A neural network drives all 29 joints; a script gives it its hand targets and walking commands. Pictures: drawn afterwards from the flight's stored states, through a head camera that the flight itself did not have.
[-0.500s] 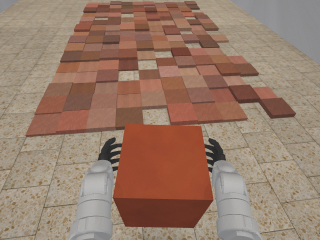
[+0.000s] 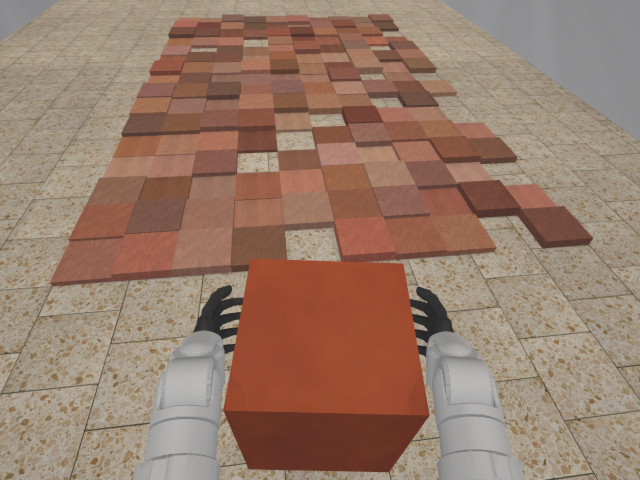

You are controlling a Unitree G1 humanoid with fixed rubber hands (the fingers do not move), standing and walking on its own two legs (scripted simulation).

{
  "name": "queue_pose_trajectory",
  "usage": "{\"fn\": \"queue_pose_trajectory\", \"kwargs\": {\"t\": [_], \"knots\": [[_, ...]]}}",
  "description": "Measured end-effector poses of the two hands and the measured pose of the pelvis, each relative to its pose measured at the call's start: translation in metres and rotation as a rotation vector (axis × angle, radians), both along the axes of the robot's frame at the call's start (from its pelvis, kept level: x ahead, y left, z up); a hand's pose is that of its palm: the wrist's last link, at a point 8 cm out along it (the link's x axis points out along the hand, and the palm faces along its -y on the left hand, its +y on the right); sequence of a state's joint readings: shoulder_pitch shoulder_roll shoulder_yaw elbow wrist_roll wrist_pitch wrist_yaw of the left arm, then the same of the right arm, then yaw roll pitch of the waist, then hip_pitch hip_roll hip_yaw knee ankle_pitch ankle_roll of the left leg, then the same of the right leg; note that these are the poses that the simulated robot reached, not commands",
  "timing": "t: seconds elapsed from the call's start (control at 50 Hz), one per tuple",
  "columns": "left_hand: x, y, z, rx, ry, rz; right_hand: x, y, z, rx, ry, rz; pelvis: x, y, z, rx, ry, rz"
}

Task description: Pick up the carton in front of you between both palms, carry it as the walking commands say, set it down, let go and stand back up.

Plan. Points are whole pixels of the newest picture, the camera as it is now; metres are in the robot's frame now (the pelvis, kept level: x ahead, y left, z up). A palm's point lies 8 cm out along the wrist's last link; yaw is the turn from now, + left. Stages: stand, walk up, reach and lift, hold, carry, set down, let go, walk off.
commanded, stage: reach and lift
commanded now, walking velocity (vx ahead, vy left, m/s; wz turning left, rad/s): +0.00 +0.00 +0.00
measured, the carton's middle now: (323, 370) +0.29 +0.00 -0.04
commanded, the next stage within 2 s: hold in 0.16 s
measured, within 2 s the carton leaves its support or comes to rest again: neither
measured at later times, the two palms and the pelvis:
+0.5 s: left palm (206, 346) +0.27 +0.15 +0.05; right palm (447, 348) +0.27 -0.15 +0.05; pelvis -0.01 +0.00 +0.00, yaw +0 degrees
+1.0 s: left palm (206, 340) +0.28 +0.15 +0.05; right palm (446, 343) +0.28 -0.15 +0.05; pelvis -0.01 +0.00 +0.00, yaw +0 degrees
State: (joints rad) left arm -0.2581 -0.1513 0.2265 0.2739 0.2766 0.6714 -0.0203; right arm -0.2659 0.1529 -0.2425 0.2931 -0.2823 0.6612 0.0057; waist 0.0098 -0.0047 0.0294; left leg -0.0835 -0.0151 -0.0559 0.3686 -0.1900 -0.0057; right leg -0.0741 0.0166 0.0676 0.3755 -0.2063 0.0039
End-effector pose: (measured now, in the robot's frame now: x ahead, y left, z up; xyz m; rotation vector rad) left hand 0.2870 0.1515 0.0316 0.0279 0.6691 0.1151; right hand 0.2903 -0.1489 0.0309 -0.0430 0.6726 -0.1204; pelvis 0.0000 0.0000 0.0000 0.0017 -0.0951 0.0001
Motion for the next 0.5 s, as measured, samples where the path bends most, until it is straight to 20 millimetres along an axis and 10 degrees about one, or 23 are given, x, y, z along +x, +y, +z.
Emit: {"fn": "queue_pose_trajectory", "kwargs": {"t": [0.5], "knots": [[-0.016, -0.003, 0.016, -0.010, -0.008, -0.001, -0.018, -0.003, 0.016, 0.012, -0.008, -0.016, -0.012, 0.000, 0.000, 0.000, -0.053, -0.001]]}}
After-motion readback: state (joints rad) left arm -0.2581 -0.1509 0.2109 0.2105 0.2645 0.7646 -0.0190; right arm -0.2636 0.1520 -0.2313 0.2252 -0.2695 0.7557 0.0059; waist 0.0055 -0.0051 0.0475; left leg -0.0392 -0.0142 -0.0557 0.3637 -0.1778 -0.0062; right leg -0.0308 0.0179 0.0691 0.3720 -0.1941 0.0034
